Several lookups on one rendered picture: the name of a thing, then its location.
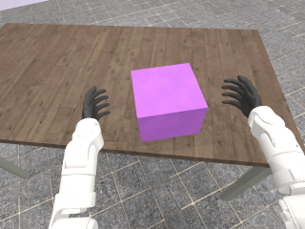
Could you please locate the left robot upper arm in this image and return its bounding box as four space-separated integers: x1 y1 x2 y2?
51 217 98 229

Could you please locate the robot right hand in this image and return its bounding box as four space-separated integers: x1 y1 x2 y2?
221 75 263 117

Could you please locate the right robot forearm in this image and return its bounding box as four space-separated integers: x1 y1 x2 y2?
248 106 305 196

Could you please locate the table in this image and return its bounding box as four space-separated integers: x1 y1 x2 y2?
0 23 305 201

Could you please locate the carton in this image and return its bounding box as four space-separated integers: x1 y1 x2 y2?
131 63 209 142

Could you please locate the right robot upper arm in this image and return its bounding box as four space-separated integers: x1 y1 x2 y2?
278 194 305 229

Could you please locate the left robot forearm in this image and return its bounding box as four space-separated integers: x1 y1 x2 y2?
48 118 104 229

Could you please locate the robot left hand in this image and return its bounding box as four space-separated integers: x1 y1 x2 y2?
81 86 111 121

